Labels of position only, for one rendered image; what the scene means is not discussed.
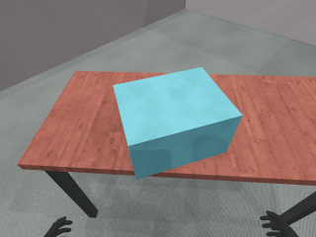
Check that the robot right hand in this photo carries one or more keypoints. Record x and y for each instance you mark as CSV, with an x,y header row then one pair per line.
x,y
284,229

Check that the table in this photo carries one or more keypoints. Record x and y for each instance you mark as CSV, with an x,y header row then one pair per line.
x,y
274,143

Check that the carton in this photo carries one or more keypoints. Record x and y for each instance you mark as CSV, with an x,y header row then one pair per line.
x,y
174,119

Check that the robot left hand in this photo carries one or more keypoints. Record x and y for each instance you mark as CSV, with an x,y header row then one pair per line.
x,y
54,231

